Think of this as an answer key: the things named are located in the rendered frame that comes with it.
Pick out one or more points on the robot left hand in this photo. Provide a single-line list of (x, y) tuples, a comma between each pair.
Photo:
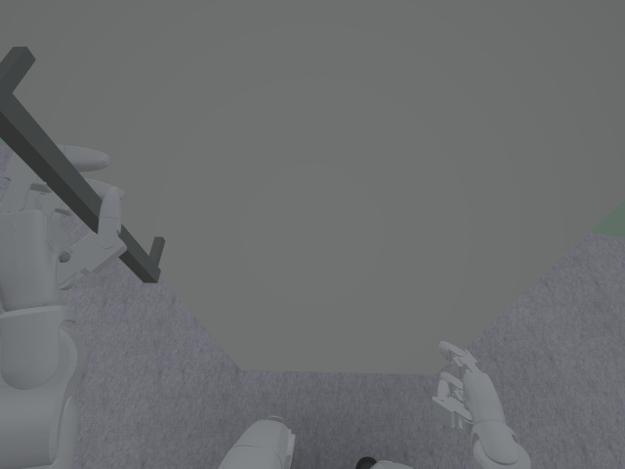
[(32, 240)]

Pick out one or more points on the handle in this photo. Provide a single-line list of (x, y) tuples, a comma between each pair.
[(28, 140)]

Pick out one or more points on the left robot thigh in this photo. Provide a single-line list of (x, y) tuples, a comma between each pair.
[(266, 444)]

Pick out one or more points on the left robot forearm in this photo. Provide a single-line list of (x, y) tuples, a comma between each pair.
[(41, 359)]

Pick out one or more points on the right robot forearm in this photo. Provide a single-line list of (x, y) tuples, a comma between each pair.
[(494, 445)]

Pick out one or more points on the robot right hand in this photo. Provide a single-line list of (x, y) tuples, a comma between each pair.
[(475, 400)]

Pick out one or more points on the fridge door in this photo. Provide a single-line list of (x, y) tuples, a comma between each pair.
[(341, 184)]

